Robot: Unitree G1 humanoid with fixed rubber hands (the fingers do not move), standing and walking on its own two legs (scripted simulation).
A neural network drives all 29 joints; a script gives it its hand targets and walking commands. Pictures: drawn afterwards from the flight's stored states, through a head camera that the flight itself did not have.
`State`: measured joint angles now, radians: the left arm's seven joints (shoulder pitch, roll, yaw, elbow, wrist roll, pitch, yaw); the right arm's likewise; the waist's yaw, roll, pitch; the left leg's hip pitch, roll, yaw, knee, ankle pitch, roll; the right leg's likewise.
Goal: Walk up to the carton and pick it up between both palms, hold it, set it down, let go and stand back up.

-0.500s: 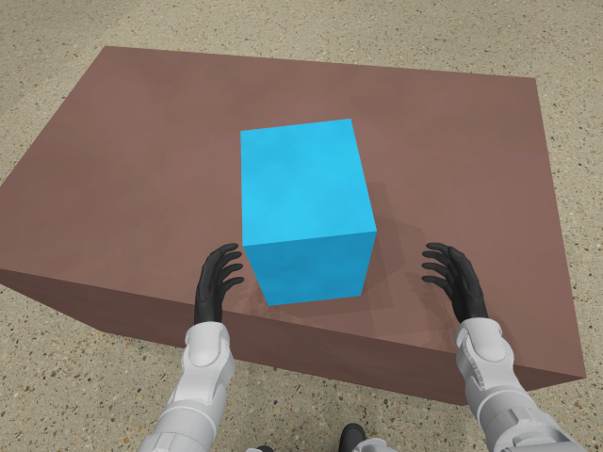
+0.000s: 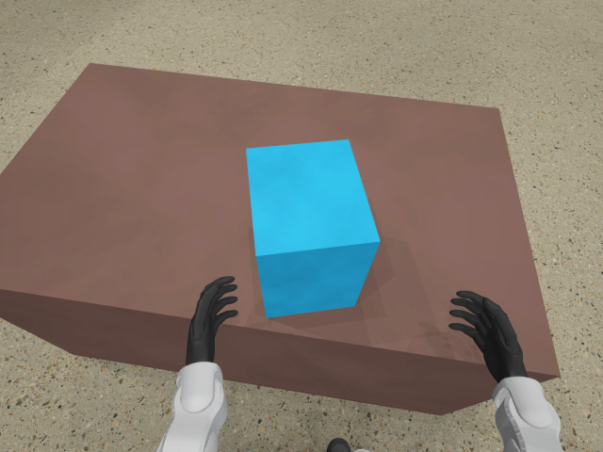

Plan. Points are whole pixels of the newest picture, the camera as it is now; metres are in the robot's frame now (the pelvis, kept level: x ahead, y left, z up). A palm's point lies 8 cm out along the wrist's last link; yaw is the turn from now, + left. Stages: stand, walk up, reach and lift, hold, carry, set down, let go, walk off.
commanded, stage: set down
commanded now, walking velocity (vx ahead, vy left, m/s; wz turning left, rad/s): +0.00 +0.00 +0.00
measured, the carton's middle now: (304, 234) +0.46 +0.02 -0.07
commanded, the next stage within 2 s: none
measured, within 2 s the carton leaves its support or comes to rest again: neither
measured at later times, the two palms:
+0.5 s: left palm (205, 384) +0.20 +0.13 -0.01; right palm (519, 422) +0.18 -0.26 -0.04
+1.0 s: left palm (196, 410) +0.17 +0.14 -0.03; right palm (504, 430) +0.17 -0.24 -0.05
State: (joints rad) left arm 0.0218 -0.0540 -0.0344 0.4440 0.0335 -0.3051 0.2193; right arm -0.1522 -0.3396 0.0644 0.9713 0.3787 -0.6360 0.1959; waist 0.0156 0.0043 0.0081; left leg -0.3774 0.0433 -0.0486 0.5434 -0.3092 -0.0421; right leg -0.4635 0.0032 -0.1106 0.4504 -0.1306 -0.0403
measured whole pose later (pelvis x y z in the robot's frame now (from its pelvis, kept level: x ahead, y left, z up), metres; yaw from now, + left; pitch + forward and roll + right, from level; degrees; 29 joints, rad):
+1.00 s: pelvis -0.02 -0.03 -0.01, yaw +0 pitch -8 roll +1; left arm 0.18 0.05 -0.08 0.38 -0.06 0.02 0.24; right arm 0.14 -0.16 -0.04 0.65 0.17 -0.21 0.13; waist 0.03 -0.03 0.03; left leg -0.11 0.04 -0.05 0.61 -0.36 -0.08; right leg -0.26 0.00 -0.11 0.64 -0.25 -0.07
